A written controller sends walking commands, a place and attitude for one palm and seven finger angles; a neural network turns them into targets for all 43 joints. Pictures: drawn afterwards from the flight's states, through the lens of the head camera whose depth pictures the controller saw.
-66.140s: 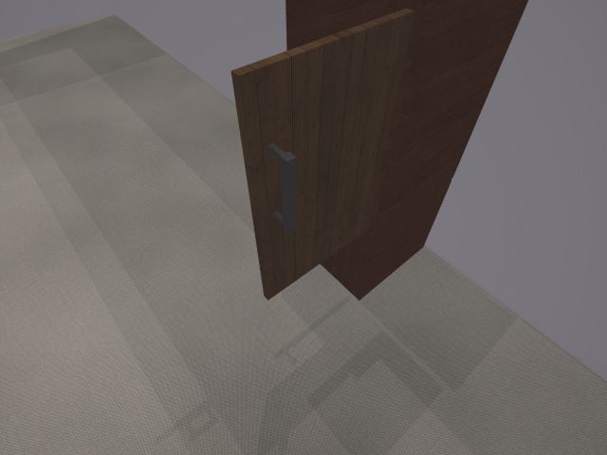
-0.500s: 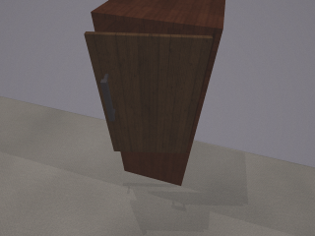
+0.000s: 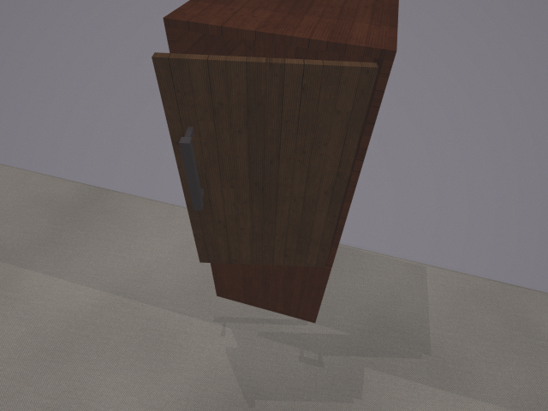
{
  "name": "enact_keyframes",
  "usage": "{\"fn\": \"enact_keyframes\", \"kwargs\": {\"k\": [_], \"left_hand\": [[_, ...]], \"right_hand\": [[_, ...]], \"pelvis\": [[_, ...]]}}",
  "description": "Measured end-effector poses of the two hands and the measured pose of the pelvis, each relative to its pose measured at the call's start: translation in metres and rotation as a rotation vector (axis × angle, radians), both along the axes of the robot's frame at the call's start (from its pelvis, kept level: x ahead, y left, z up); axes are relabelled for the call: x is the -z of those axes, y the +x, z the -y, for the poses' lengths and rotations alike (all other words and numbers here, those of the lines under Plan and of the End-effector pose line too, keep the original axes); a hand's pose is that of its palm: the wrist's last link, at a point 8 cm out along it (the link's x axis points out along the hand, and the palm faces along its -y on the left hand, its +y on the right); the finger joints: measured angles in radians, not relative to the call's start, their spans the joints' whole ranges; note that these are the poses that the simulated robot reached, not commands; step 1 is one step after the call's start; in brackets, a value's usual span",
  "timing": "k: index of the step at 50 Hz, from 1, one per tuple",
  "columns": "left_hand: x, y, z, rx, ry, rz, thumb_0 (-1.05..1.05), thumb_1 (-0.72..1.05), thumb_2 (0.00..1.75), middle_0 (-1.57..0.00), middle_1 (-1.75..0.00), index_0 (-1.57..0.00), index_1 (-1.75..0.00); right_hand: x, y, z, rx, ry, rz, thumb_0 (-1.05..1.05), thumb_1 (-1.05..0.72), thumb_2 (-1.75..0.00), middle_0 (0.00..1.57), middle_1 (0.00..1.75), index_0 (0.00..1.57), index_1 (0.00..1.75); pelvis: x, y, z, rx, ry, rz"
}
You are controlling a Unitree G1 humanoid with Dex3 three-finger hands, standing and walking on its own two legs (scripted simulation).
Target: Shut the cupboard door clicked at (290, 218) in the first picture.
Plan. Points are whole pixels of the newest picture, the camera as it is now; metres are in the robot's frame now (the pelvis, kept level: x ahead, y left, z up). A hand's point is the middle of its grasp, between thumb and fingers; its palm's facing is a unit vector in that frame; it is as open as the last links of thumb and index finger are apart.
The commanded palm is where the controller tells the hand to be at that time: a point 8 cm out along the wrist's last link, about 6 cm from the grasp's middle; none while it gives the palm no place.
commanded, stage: look again from close up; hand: left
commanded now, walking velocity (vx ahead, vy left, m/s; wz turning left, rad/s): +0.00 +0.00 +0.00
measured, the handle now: (194, 171) +0.54 +0.20 +0.03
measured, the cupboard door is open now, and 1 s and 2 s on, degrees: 14 14 14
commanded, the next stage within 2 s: shuffle to correct the standing spot in 0.70 s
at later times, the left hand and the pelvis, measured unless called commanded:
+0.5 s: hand out of the picture -0.01 +0.15 -0.18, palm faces +0.05 -0.99 -0.14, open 7.4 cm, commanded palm none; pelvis +0.01 +0.00 +0.00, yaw +0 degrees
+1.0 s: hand out of the picture +0.00 +0.14 -0.18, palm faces +0.06 -0.99 -0.14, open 7.4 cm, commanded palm none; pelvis +0.03 -0.01 +0.00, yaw +0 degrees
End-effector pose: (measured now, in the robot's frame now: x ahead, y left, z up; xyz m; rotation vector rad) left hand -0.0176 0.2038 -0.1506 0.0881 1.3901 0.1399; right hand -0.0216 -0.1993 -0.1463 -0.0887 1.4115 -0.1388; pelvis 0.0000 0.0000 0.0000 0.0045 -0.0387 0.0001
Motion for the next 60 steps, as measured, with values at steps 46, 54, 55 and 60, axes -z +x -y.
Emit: {"fn": "enact_keyframes", "kwargs": {"k": [46,54,55,60], "left_hand": [[0.000,0.009,0.008,-0.009,-0.006,-0.026,0.00,0.91,0.90,-0.20,-0.30,-0.19,-0.30],[0.003,0.014,0.012,-0.036,-0.004,-0.060,0.00,0.91,0.90,-0.20,-0.30,-0.19,-0.30],[0.003,0.015,0.014,-0.041,-0.003,-0.065,0.00,0.91,0.90,-0.20,-0.30,-0.19,-0.30],[0.007,0.022,0.018,-0.086,-0.013,-0.087,0.00,0.91,0.90,-0.20,-0.30,-0.19,-0.30]], "right_hand": [[0.001,0.013,0.007,0.001,-0.002,-0.022,0.01,-0.90,-0.90,0.20,0.30,0.20,0.30],[0.006,0.019,0.016,0.017,-0.001,-0.062,0.01,-0.90,-0.90,0.20,0.30,0.20,0.30],[0.007,0.022,0.018,0.017,-0.001,-0.066,0.01,-0.90,-0.90,0.20,0.30,0.20,0.30],[0.008,0.049,0.022,-0.011,-0.016,-0.076,0.01,-0.90,-0.90,0.20,0.30,0.20,0.30]], "pelvis": [[0.001,0.018,0.006,0.006,0.003,-0.009],[0.007,0.043,0.013,0.008,0.006,-0.026],[0.007,0.047,0.014,0.007,0.004,-0.029],[0.012,0.070,0.014,-0.018,-0.016,-0.046]]}}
